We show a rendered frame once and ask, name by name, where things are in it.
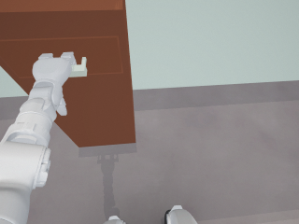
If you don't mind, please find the robot left hand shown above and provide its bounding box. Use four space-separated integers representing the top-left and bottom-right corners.
32 51 77 116

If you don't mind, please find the robot left forearm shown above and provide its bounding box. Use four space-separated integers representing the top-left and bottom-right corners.
0 78 63 148

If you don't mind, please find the left robot upper arm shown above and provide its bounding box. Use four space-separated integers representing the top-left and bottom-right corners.
0 141 51 224

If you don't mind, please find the right robot thigh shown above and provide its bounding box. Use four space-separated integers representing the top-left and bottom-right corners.
166 209 197 224

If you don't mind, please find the cabinet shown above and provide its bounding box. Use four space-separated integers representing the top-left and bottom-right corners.
0 0 136 147

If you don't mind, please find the handle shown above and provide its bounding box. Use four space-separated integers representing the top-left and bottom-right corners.
69 57 88 77

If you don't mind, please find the robot left shin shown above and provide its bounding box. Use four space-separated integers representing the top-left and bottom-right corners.
108 216 119 220

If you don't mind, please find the drawer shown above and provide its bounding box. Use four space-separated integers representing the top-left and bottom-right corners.
0 35 122 77

